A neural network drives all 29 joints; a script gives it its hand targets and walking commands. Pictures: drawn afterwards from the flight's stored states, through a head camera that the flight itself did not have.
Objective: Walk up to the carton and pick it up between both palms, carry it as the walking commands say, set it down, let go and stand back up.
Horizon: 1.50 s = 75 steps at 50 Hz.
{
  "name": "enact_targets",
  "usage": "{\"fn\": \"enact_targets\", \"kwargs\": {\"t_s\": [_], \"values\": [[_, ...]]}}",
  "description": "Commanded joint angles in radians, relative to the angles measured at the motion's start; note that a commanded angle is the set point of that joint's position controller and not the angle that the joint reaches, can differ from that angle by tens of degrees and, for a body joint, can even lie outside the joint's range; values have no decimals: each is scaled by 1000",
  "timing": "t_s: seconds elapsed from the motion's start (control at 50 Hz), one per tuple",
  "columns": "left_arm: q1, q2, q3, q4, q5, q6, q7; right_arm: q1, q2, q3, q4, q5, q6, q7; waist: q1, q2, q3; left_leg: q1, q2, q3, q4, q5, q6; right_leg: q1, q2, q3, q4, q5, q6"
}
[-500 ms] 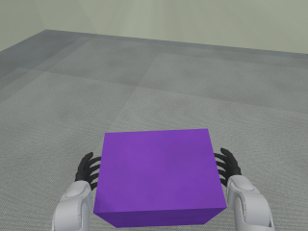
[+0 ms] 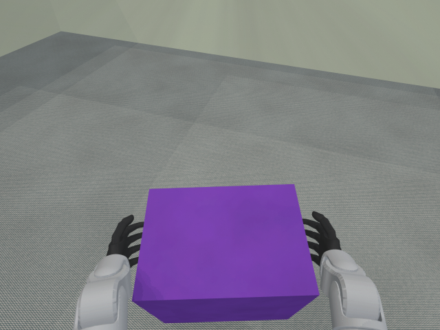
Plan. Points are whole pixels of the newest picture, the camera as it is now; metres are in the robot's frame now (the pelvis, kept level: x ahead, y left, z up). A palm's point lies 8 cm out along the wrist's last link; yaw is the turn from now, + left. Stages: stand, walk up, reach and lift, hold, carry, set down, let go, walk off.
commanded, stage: carry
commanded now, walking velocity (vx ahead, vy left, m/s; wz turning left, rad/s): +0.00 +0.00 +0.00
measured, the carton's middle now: (224, 259) +0.30 +0.00 -0.05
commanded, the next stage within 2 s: none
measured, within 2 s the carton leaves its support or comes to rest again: neither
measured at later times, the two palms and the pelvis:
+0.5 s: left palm (124, 252) +0.27 +0.18 +0.03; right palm (326, 246) +0.27 -0.19 +0.04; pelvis +0.02 -0.01 +0.00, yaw +1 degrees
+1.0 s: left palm (134, 254) +0.27 +0.16 +0.04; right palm (336, 247) +0.27 -0.20 +0.04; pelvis +0.01 -0.03 +0.00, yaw +1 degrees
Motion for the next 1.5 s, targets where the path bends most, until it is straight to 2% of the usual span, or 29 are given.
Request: {"fn": "enact_targets", "kwargs": {"t_s": [0.0, 0.08, 0.12, 0.16, 0.22, 0.3, 0.32, 0.38, 0.4, 0.48, 0.52, 0.6, 0.64, 0.66, 0.72, 0.8, 0.84, 0.92, 0.94, 1.0, 1.12, 1.24, 1.28, 1.34, 1.36, 1.38, 1.44, 1.46, 1.48], "values": [[-385, -511, -486, -90, -179, -23, -80, -392, 512, 476, -74, 153, -25, 122, 2, 31, -219, 65, 162, -135, -152, 166, -45, 121, -47, 37, -9, 10, -38], [-422, -541, -555, -246, -247, -27, -77, -395, 537, 512, -224, 191, -37, 109, -3, 68, -244, 124, 166, -131, -128, 282, -44, 117, -65, 45, -20, 62, -34], [-342, -493, -449, 69, -142, -22, -105, -393, 478, 424, 24, 95, -45, 131, 2, 27, -203, 104, 158, -151, -145, 265, -49, 114, -54, 35, -17, 27, -27], [-456, -598, -556, -231, -263, -24, -86, -492, 593, 540, -269, 232, -44, 117, 3, 17, -239, 103, 160, -143, -133, 223, -45, 136, -62, 51, -29, 44, -35], [-448, -613, -559, -270, -281, -20, -86, -477, 618, 547, -285, 240, -32, 112, -1, 14, -283, 166, 155, -122, -91, 382, -47, 144, -73, 37, -19, 124, -28], [-344, -481, -433, 9, -142, -32, -94, -348, 499, 421, 22, 108, -36, 127, 1, 18, -270, 144, 156, -155, -148, 198, -48, 147, -49, 27, -17, 17, -34], [-418, -504, -488, -184, -202, -43, -85, -454, 523, 493, -201, 188, -53, 123, -1, 32, -273, 180, 173, -152, -136, 302, -58, 137, -57, 20, -25, 20, -27], [-450, -555, -532, -267, -260, -38, -85, -447, 566, 521, -259, 215, -47, 113, -2, 0, -256, 129, 152, -133, -110, 320, -40, 175, -66, 38, -14, 109, -36], [-412, -542, -483, -74, -192, -34, -100, -428, 556, 473, -71, 146, -43, 127, 0, 14, -246, 115, 138, -116, -109, 195, -37, 163, -69, 54, -51, 83, -42], [-420, -581, -549, -304, -263, -25, -77, -470, 600, 568, -337, 258, -35, 120, 2, 26, -304, 133, 140, -109, -102, 232, -39, 194, -77, 46, -36, 137, -49], [-389, -534, -494, -61, -170, -12, -95, -340, 547, 469, -10, 124, -12, 138, 5, 13, -255, 123, 141, -121, -127, 247, -45, 154, -66, 44, -39, 85, -44], [-449, -562, -557, -289, -249, -16, -77, -426, 602, 546, -240, 227, -18, 124, -1, -3, -297, 130, 141, -114, -84, 239, -39, 185, -78, 64, -49, 178, -50], [-412, -511, -456, -14, -142, -21, -98, -431, 529, 462, -22, 129, -33, 141, 2, 2, -224, 99, 137, -108, -96, 262, -46, 167, -82, 58, -34, 172, -48], [-438, -571, -515, -217, -239, -17, -87, -503, 589, 536, -262, 227, -32, 119, 2, -14, -227, 96, 126, -87, -74, 195, -35, 166, -89, 64, -63, 191, -45], [-365, -590, -528, -229, -242, -5, -77, -438, 607, 554, -263, 239, -14, 116, -2, 3, -261, 132, 121, -85, -68, 176, -23, 171, -98, 75, -75, 212, -47], [-417, -512, -461, -10, -149, -52, -110, -417, 528, 450, 0, 118, -58, 151, 1, 22, -290, 147, 151, -103, -82, 359, -48, 196, -73, 38, -21, 188, -43], [-494, -575, -558, -287, -254, -70, -101, -461, 616, 556, -233, 221, -67, 146, -1, -6, -303, 144, 146, -101, -77, 280, -42, 197, -83, 49, -37, 202, -45], [-440, -535, -460, -24, -154, -54, -101, -421, 562, 460, 3, 138, -57, 151, 4, -8, -246, 125, 154, -122, -113, 280, -58, 171, -56, 37, -33, 94, -49], [-476, -608, -548, -218, -242, -53, -96, -479, 624, 546, -214, 217, -59, 139, 3, 12, -238, 103, 141, -111, -108, 162, -41, 149, -67, 56, -69, 69, -46], [-364, -529, -452, 74, -127, -71, -130, -445, 524, 474, 20, 108, -81, 165, 2, -13, -216, 81, 134, -109, -118, 94, -38, 174, -82, 62, -78, 71, -48], [-522, -647, -548, -177, -246, -68, -118, -486, 662, 539, -140, 199, -63, 154, 6, -18, -172, 55, 120, -104, -129, 35, -34, 144, -84, 69, -122, -27, -53], [-430, -528, -462, 5, -153, -66, -117, -419, 538, 443, 24, 121, -65, 157, 0, 2, -247, 88, 140, -148, -165, -8, -38, 140, -56, 64, -87, -44, -53], [-510, -638, -568, -259, -263, -76, -111, -522, 662, 558, -232, 251, -83, 155, 4, 63, -275, 98, 125, -103, -123, 20, -23, 183, -92, 77, -107, 6, -61], [-454, -628, -524, -25, -175, -60, -128, -462, 629, 512, -25, 147, -63, 168, 5, 19, -262, 98, 131, -89, -109, 119, -20, 177, -97, 55, -89, 63, -49], [-530, -637, -559, -263, -256, -63, -108, -539, 650, 566, -255, 242, -62, 151, 6, 12, -241, 63, 126, -87, -119, 68, -24, 186, -98, 48, -97, 26, -49], [-434, -593, -492, -56, -177, -54, -121, -428, 623, 520, -13, 159, -42, 165, 6, -44, -218, 85, 126, -95, -112, 72, -22, 143, -93, 72, -121, 23, -50], [-467, -551, -486, -44, -173, -67, -121, -415, 587, 485, 34, 130, -56, 162, 0, -49, -253, 98, 142, -110, -100, 169, -17, 175, -87, 49, -100, 88, -42], [-436, -582, -511, -162, -236, -62, -113, -508, 581, 536, -214, 212, -72, 145, 1, -52, -287, 114, 141, -123, -104, 201, -19, 208, -78, 46, -73, 113, -46], [-396, -576, -490, -5, -169, -63, -127, -469, 568, 500, -62, 150, -74, 164, 4, -17, -312, 144, 143, -109, -87, 256, -21, 189, -81, 66, -63, 186, -54]]}}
